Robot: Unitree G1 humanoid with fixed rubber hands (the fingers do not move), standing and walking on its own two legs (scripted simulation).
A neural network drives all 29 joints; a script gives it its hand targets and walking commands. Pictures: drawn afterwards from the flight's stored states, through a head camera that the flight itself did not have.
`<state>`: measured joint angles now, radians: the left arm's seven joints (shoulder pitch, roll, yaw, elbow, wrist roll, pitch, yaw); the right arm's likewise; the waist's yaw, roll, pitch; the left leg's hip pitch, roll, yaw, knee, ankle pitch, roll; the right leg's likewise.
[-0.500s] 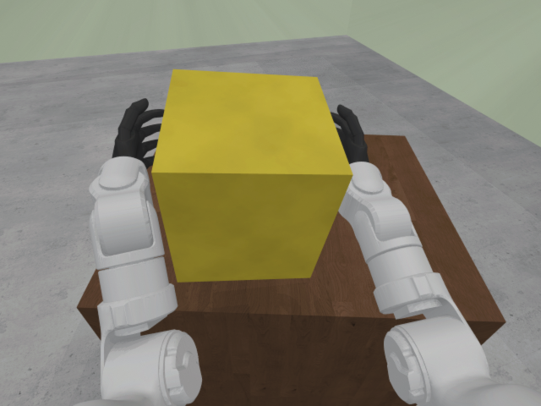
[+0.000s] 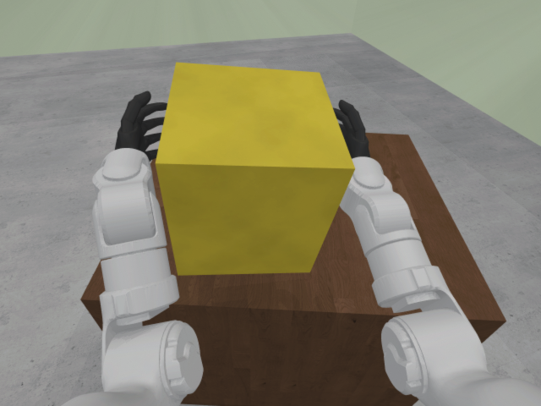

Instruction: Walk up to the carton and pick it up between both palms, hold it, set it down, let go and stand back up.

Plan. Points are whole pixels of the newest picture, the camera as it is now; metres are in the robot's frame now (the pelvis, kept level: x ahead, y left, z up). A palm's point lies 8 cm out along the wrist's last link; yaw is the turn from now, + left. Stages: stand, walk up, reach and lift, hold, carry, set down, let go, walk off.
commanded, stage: hold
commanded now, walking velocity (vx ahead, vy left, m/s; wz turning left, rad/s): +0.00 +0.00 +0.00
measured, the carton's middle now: (247, 175) +0.38 +0.02 +0.18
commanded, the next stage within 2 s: set down in 1.50 s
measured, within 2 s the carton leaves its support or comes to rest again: neither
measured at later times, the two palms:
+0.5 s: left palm (132, 154) +0.35 +0.17 +0.23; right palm (353, 155) +0.36 -0.12 +0.22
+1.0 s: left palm (141, 155) +0.36 +0.16 +0.23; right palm (358, 157) +0.37 -0.13 +0.21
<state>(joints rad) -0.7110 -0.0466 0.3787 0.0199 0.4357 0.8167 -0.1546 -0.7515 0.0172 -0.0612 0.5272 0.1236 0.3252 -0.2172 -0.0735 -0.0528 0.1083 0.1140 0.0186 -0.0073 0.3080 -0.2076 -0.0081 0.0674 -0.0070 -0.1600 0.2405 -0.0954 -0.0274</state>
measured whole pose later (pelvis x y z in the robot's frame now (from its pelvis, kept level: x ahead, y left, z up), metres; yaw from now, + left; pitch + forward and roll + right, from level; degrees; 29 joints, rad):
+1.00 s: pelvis +0.00 +0.00 +0.00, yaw +0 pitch -13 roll -1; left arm -0.68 -0.06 0.37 -0.02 0.43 0.82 -0.15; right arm -0.73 0.00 -0.02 0.49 0.16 0.33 -0.23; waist -0.08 -0.05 0.11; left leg 0.13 0.03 0.00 0.31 -0.22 -0.01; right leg 0.08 0.00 -0.15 0.24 -0.10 -0.03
